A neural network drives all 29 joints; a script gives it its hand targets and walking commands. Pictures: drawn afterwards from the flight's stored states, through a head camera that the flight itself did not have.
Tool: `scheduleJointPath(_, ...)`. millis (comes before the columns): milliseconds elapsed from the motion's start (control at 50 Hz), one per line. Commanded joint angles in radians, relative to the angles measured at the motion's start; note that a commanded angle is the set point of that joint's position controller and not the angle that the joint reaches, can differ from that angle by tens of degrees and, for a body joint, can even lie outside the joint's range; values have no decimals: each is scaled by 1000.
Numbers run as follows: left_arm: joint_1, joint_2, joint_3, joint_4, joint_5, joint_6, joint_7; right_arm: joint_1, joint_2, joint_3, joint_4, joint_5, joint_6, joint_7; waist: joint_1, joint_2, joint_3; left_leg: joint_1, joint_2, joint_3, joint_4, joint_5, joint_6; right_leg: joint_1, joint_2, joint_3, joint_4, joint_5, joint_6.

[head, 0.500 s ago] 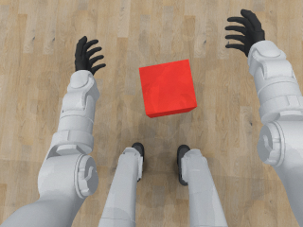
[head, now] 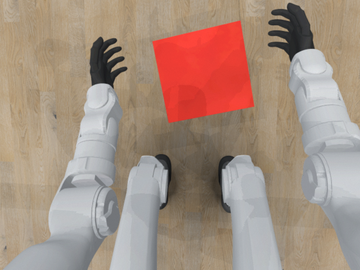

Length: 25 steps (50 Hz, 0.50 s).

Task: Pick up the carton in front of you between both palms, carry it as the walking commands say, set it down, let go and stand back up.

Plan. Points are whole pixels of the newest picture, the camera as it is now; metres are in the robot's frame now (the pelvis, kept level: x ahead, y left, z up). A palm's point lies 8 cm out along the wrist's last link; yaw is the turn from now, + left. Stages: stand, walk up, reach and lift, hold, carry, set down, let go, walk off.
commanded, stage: reach and lift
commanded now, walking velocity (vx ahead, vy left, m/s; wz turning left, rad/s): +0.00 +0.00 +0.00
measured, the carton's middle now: (202, 80) +0.47 -0.05 -0.39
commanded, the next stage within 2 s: none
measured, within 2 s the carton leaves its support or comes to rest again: leaves its support in 1.26 s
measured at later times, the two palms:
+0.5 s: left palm (125, 84) +0.47 +0.16 -0.31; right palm (264, 64) +0.49 -0.21 -0.33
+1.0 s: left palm (139, 79) +0.48 +0.12 -0.31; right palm (257, 61) +0.50 -0.19 -0.32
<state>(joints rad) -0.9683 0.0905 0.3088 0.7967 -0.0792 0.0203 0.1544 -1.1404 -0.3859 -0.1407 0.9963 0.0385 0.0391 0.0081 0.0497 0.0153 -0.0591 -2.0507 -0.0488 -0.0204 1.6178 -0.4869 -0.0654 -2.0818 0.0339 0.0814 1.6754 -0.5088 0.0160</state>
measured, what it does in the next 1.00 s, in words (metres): lowers itself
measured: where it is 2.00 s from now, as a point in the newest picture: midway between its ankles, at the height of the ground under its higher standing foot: (194, 192)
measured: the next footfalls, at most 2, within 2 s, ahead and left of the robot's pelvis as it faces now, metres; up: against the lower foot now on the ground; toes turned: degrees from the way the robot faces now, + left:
none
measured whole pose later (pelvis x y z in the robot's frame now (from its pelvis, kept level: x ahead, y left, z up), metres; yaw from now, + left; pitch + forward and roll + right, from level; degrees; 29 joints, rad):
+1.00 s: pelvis -0.04 +0.00 -0.14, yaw +0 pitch +39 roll +4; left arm -1.37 0.17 0.11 1.10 -0.27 -0.01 0.19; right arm -1.49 -0.43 0.08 1.24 0.20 0.00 -0.04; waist 0.03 0.07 0.30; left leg -2.27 -0.09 -0.02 2.10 -0.51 -0.09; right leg -2.29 0.01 0.07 2.16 -0.55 0.01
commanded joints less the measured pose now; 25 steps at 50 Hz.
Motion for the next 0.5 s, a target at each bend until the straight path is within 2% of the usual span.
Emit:
scheduleJointPath(0, -190, 127, -83, -145, -103, 7, 34, -290, -193, 49, -143, 89, -11, -19, -32, -157, -1197, 483, -41, 98, 98, 475, -23, 711, 3, -76, 61, 546, 20)
scheduleJointPath(60, -263, 126, -110, -140, -121, 28, 48, -357, -224, 48, -111, 115, -1, -13, -28, -117, -1112, 482, -32, 100, 141, 359, -26, 573, -1, -90, 96, 369, 15)
scheduleJointPath(140, -374, 137, -117, -43, -114, 49, 59, -437, -240, 50, 20, 136, 12, 5, -12, -93, -907, 417, -13, 97, 176, 150, -22, 400, -20, -89, 127, 113, 5)
scheduleJointPath(220, -474, 158, -99, 53, -98, 46, 59, -531, -235, 94, 138, 147, 7, 19, 6, -95, -788, 365, 3, 100, 233, 58, -15, 343, -39, -72, 165, 10, -2)
scheduleJointPath(280, -528, 174, -87, 113, -90, 31, 54, -593, -248, 123, 188, 156, -5, 14, 12, -92, -755, 354, 11, 102, 277, 55, -12, 337, -47, -57, 200, 4, -6)
scheduleJointPath(340, -570, 186, -94, 137, -103, 9, 51, -639, -264, 141, 194, 164, -24, -2, 7, -90, -772, 364, 12, 101, 321, 107, -13, 358, -50, -49, 241, 59, -7)
scheduleJointPath(420, -558, 113, -179, 198, -205, -12, 33, -661, -257, 192, 131, 179, -56, -29, -52, -118, -841, 360, -3, 100, 377, 204, -14, 463, -56, -53, 290, 201, -8)
scheduleJointPath(480, -542, 133, -179, 198, -218, -23, 31, -628, -276, 160, 126, 156, -60, -39, -72, -126, -828, 330, -17, 101, 399, 253, -18, 493, -55, -58, 320, 278, -2)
